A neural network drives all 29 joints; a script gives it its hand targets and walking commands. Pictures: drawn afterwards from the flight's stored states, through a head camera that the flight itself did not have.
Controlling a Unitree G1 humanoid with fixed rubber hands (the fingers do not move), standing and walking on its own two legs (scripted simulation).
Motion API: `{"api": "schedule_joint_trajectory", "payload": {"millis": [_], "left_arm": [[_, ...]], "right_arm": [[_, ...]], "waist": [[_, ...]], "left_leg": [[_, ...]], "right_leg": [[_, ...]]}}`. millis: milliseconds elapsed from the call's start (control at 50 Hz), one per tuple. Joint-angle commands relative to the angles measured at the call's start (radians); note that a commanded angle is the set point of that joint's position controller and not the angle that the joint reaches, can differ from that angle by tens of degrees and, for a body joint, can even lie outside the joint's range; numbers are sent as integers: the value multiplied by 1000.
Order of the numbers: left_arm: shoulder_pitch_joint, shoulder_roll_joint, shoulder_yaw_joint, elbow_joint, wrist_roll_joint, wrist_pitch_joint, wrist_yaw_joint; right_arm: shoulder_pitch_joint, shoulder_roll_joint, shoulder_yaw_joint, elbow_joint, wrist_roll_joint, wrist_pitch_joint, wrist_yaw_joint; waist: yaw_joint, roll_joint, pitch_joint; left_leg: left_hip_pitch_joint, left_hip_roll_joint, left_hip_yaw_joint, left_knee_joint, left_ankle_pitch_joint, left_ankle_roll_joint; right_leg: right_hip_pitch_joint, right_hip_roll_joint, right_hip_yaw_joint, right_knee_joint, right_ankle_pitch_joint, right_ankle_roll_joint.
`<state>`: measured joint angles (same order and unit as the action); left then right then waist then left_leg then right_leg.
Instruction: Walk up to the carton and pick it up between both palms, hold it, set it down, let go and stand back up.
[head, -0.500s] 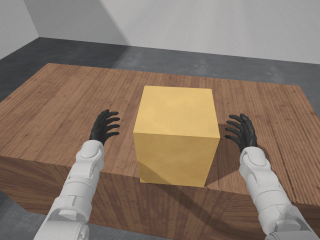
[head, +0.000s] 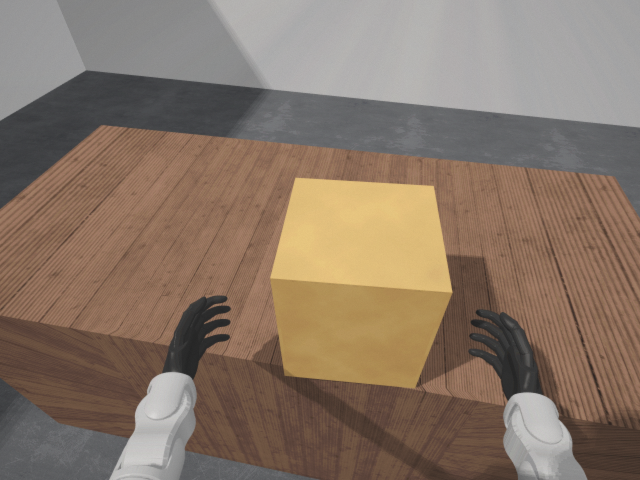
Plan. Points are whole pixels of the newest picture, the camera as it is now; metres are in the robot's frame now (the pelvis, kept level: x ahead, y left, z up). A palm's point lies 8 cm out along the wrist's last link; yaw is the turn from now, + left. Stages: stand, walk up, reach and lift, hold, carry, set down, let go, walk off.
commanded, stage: set down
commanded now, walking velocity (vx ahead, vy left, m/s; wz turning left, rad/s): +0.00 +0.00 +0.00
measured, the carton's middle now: (356, 284) +0.41 -0.02 +0.00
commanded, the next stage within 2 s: let go in 1.40 s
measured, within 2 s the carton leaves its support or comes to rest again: neither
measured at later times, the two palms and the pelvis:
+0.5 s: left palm (176, 422) +0.21 +0.22 -0.03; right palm (524, 431) +0.20 -0.22 -0.03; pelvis +0.01 +0.00 +0.00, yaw -1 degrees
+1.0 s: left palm (162, 461) +0.17 +0.23 -0.06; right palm (531, 475) +0.16 -0.23 -0.06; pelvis +0.00 +0.00 +0.00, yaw -1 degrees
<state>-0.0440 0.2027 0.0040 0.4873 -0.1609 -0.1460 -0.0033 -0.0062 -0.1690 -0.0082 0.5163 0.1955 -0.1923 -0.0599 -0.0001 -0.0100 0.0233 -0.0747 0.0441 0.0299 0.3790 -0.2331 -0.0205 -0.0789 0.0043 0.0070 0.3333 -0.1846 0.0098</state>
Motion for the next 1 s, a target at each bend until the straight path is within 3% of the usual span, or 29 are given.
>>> {"api": "schedule_joint_trajectory", "payload": {"millis": [0,20,40,60,80,140,160,220,280,340,360,400,420,460,500,520,560,600,660,680,700,720,740,780,820,840,860,940,980], "left_arm": [[-42,47,10,-134,-5,-62,-3],[64,50,12,-105,19,-60,-11],[-4,66,16,-105,5,-56,-10],[-6,80,20,-95,9,-51,-10],[-40,83,28,-100,-8,-54,-10],[-7,71,-19,-187,-6,-93,11],[17,76,-42,-183,-18,-106,14],[43,106,-25,-160,-3,-140,9],[115,84,-16,-86,17,-102,-1],[117,84,-13,-121,19,-89,2],[104,86,-26,-120,8,-91,3],[158,79,-32,-121,17,-95,10],[194,49,-34,-67,37,-73,6],[164,94,-14,-120,37,-60,2],[161,111,-1,-140,34,-70,6],[215,65,-19,-67,64,-43,-2],[208,98,7,-108,42,-47,-8],[143,109,3,-137,42,-47,-1],[183,87,-12,-14,89,19,-14],[171,105,4,-84,57,9,-12],[196,95,10,-26,88,31,-17],[194,106,13,-107,72,30,-14],[201,108,14,-101,98,32,-10],[207,129,31,-105,105,35,-10],[214,110,21,-58,105,55,-20],[243,103,27,-29,112,74,-30],[238,96,30,-12,126,103,-34],[197,109,25,-126,101,97,-13],[208,116,23,-9,134,142,-20]], "right_arm": [[-72,-68,-10,-139,2,-85,9],[13,-50,13,-104,1,-90,14],[-68,-96,-12,-123,0,-92,8],[-10,-91,-3,-110,4,-96,6],[-86,-94,-23,-155,-17,-98,6],[-11,-89,-47,-182,-12,-124,22],[25,-81,-44,-179,-31,-130,23],[59,-76,-23,-115,-26,-139,36],[66,-70,-30,-31,-39,-132,34],[70,-85,-41,-64,-68,-139,37],[87,-83,-45,-63,-75,-143,39],[96,-99,-43,-78,-69,-145,48],[105,-92,-31,-13,-74,-141,49],[91,-83,-34,-30,-68,-133,45],[141,-75,-43,-57,-81,-151,48],[151,-76,-13,35,-85,-134,51],[147,-83,-28,-28,-83,-141,48],[89,-79,-29,-35,-82,-144,44],[107,-87,-37,52,-106,-100,42],[137,-91,-48,-19,-123,-111,36],[162,-77,-24,66,-136,-97,37],[138,-86,-35,-6,-106,-106,38],[153,-90,-49,46,-134,-111,37],[146,-76,-29,18,-124,-116,37],[167,-79,-26,91,-145,-108,39],[181,-94,-34,116,-149,-94,40],[170,-91,-19,130,-138,-86,41],[145,-93,-44,38,-160,-109,41],[147,-97,-34,110,-161,-75,49]], "waist": [[-8,0,-125],[1,7,-74],[9,-12,-65],[8,17,-30],[10,-16,-41],[10,47,-102],[8,7,-96],[8,42,-94],[15,45,-60],[21,1,-82],[8,12,-38],[22,20,-86],[19,19,-46],[35,35,-28],[10,12,-82],[27,34,-19],[30,-4,-38],[26,26,-44],[33,14,54],[17,-11,-15],[14,18,21],[18,35,-51],[12,51,-61],[38,38,-43],[19,4,-38],[30,12,-10],[13,27,1],[21,-1,-71],[31,9,38]], "left_leg": [[80,-56,-2,-4,335,-27],[79,-53,-5,-10,352,-29],[57,-46,-4,-10,326,-27],[55,-53,1,-19,272,-28],[35,-46,13,-20,215,-24],[62,-44,5,-12,240,-31],[52,-37,3,-10,253,-25],[41,-48,-10,-16,263,-28],[47,-47,6,-25,244,-20],[50,-38,4,-29,260,-17],[42,-40,18,-30,229,-29],[56,-35,13,-19,247,-34],[74,-45,15,-25,297,-37],[74,-38,17,-26,310,-38],[91,-43,4,-27,321,-31],[98,-41,4,-30,341,-31],[81,-43,18,-35,323,-28],[63,-38,15,-26,270,-29],[74,-36,20,-49,217,-21],[80,-41,31,-41,227,-25],[70,-45,37,-47,255,-35],[91,-51,38,-34,310,-32],[109,-46,37,-39,337,-34],[105,-41,39,-31,336,-30],[104,-50,30,-27,340,-27],[98,-45,42,-36,316,-27],[103,-52,41,-41,306,-28],[119,-34,36,-23,344,-31],[95,-50,46,-44,253,-21]], "right_leg": [[9,26,20,-50,192,-34],[26,23,17,-54,193,-35],[3,35,13,-50,168,-33],[8,30,24,-58,125,-29],[-17,26,29,-60,81,-29],[-42,26,20,-44,69,-51],[-56,20,19,-48,92,-56],[-16,13,42,-31,131,-54],[-25,11,37,-46,97,-54],[-26,24,22,-44,99,-53],[-33,20,20,-53,68,-50],[-39,22,11,-40,91,-50],[-33,25,11,-54,93,-55],[-33,20,23,-56,93,-55],[-20,22,14,-42,139,-54],[-20,30,22,-62,140,-58],[-15,18,10,-56,159,-37],[-19,18,16,-50,112,-44],[-57,21,14,-71,51,-42],[-34,7,5,-62,74,-30],[-33,12,8,-71,108,-28],[-11,8,2,-60,165,-33],[-12,15,-5,-56,200,-31],[-17,15,-1,-50,185,-30],[-6,12,1,-41,212,-30],[-8,11,-11,-52,187,-25],[-23,9,-5,-70,170,-27],[-13,28,-23,-52,188,-30],[-69,20,-20,-71,97,-29]]}}
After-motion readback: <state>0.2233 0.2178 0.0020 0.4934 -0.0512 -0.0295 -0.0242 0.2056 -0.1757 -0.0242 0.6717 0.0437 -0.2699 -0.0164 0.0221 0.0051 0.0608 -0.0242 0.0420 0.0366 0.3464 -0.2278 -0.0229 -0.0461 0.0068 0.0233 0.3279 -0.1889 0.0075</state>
